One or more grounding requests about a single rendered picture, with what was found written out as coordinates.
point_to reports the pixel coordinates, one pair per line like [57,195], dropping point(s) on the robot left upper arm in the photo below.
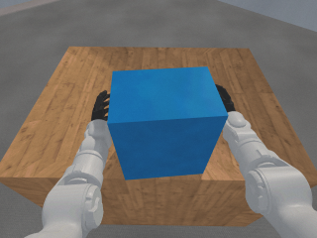
[71,211]

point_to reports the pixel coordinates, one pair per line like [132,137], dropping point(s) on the robot right upper arm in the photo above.
[283,197]

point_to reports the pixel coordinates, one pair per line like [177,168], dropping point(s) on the robot right hand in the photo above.
[226,98]

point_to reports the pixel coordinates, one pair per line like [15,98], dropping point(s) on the carton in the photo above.
[164,122]

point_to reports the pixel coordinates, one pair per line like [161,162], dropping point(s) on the left robot forearm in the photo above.
[90,160]

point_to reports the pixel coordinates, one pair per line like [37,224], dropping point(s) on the robot left hand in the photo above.
[98,111]

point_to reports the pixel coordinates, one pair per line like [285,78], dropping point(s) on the right robot forearm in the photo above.
[247,148]

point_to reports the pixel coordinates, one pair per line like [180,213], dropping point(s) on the pedestal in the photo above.
[51,135]

